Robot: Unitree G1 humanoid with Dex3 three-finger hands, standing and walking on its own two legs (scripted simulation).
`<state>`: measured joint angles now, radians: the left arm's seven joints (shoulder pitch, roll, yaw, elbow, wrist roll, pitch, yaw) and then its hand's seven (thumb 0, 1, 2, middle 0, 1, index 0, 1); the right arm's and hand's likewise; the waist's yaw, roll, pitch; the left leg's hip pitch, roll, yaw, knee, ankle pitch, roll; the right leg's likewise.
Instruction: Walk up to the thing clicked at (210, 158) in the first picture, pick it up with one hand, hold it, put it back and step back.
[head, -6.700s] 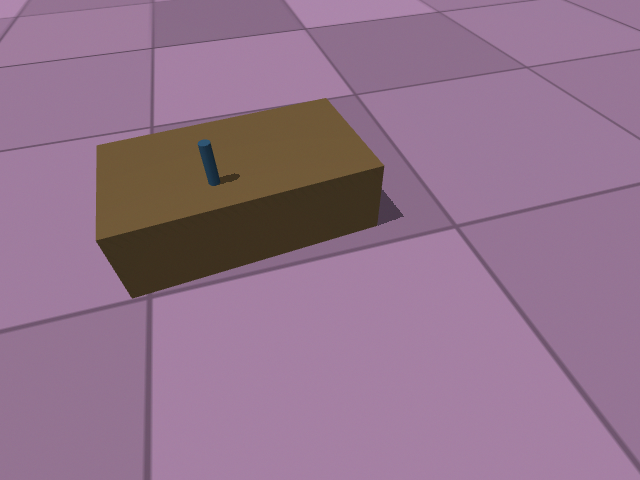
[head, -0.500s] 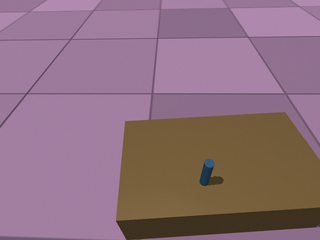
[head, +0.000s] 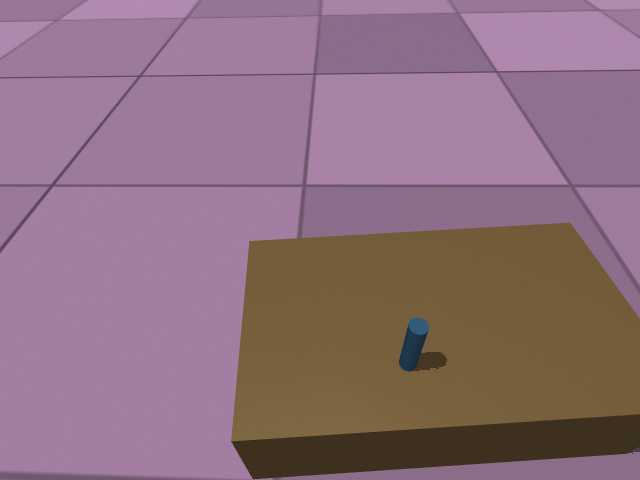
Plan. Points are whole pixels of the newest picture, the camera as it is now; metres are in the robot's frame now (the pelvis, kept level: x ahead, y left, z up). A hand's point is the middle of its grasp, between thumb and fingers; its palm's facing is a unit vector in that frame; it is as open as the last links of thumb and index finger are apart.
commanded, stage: stand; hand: right
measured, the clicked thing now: (412, 345) +0.51 -0.20 -0.37
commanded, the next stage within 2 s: go down in 0.22 s
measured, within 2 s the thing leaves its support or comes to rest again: neither
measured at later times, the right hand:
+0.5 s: hand out of the picture +0.13 -0.25 -0.16, palm faces +0.05 +0.95 -0.31, open 9.5 cm
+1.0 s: hand out of the picture +0.15 -0.27 -0.17, palm faces +0.05 +0.94 -0.33, open 17.1 cm
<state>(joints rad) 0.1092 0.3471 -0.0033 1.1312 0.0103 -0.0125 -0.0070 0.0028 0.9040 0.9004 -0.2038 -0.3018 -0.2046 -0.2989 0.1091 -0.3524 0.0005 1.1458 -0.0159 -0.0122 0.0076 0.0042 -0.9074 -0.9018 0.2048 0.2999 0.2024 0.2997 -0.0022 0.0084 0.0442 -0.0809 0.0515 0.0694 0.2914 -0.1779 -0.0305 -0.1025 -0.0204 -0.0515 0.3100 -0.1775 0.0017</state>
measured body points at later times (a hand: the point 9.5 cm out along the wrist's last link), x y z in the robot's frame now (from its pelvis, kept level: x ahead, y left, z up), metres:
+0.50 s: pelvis -0.01 +0.00 -0.01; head +0.04 -0.01 +0.44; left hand +0.09 +0.28 -0.13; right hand +0.13 -0.30 -0.14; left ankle -0.01 +0.14 -0.75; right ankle +0.00 -0.12 -0.75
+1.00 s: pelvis +0.00 +0.00 -0.03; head +0.06 -0.01 +0.41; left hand +0.13 +0.26 -0.13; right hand +0.14 -0.31 -0.14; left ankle -0.01 +0.14 -0.75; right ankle +0.00 -0.12 -0.75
